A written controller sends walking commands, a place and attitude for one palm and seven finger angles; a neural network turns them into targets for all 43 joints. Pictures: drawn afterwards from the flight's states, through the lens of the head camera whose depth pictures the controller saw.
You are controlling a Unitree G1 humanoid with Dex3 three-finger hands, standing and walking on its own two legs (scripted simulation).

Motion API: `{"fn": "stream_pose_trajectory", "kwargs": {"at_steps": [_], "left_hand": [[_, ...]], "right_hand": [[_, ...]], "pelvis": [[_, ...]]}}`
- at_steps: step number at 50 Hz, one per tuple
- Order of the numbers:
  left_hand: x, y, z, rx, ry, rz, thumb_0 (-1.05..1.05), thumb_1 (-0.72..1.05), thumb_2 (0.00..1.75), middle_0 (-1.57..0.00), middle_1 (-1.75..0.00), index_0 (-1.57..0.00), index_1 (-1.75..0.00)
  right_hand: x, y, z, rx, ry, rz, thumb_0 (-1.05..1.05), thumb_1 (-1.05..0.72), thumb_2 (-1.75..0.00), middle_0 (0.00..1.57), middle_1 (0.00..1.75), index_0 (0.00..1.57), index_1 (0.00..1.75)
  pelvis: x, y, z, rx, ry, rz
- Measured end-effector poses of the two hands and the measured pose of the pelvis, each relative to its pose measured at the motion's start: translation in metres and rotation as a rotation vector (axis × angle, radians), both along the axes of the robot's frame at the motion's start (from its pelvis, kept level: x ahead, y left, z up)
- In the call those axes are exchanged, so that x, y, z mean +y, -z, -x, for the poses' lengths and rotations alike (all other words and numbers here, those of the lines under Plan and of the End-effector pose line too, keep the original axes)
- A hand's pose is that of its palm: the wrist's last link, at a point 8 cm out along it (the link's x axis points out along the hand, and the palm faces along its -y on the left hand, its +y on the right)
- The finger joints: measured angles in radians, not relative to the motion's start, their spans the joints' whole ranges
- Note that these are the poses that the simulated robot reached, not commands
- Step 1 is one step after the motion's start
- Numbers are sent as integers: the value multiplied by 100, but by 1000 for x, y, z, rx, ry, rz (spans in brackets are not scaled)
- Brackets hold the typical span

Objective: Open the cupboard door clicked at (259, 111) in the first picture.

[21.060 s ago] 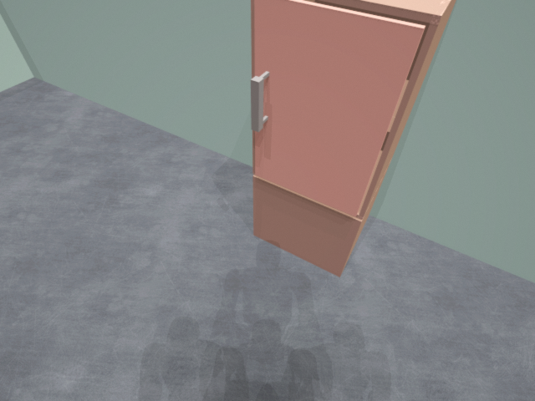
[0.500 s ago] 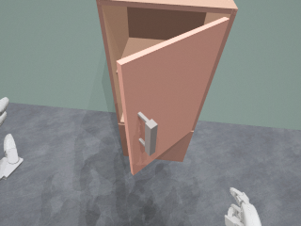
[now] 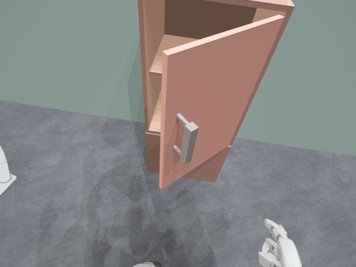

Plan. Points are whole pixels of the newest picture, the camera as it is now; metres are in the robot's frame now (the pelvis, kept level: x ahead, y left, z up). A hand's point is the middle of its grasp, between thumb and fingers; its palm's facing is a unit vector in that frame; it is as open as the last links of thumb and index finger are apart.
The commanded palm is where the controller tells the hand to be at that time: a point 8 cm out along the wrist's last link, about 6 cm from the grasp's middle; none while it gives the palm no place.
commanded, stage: step back with the hand held close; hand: left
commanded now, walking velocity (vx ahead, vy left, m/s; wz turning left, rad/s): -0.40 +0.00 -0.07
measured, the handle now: (183, 139) +0.45 +0.02 -0.01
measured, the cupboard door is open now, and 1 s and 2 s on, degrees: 46 46 46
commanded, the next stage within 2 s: stop stepping back and stand still in 0.14 s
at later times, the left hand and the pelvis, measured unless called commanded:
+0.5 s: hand (35, 235) +0.13 +0.21 +0.16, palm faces +0.29 -0.80 -0.53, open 7.4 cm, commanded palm +0.07 +0.25 +0.18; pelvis -0.09 -0.03 -0.01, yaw -5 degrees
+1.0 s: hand out of the picture +0.08 +0.23 +0.16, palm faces +0.34 -0.82 -0.46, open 7.4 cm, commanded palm +0.04 +0.27 +0.18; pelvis -0.13 -0.01 +0.00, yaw -5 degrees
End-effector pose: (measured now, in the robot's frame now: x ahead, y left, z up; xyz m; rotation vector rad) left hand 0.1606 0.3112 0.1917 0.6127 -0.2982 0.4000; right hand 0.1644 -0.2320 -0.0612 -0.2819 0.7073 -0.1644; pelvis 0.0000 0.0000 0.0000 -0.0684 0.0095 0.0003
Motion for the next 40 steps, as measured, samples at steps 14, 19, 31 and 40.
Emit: {"fn": "stream_pose_trajectory", "kwargs": {"at_steps": [14, 19, 31, 40], "left_hand": [[-63, 4, 27, 9, 220, 16, 2, 89, 89, -21, -30, -21, -31], [-64, -1, 38, 5, 234, -17, 1, 89, 89, -22, -30, -21, -31], [-60, 13, 81, 66, 85, 59, 1, 89, 89, -22, -30, -21, -31], [-58, 12, 78, 47, 126, 50, 2, 89, 89, -21, -30, -21, -31]], "right_hand": [[-14, 14, 59, -5, 1, -54, 1, -90, -90, 21, 30, 20, 30], [-39, 15, 107, 11, 125, -28, 1, -91, -90, 21, 30, 20, 30], [-73, 23, 183, 127, 177, 14, 1, -91, -90, 20, 30, 20, 30], [-49, 14, 160, -31, 163, -46, 1, -91, -90, 20, 30, 20, 30]], "pelvis": [[-24, 9, 71, 49, 112, -38], [-27, 12, 72, 13, 107, -61], [-35, 2, 91, 5, 104, -87], [-26, 5, 111, -23, 99, -83]]}}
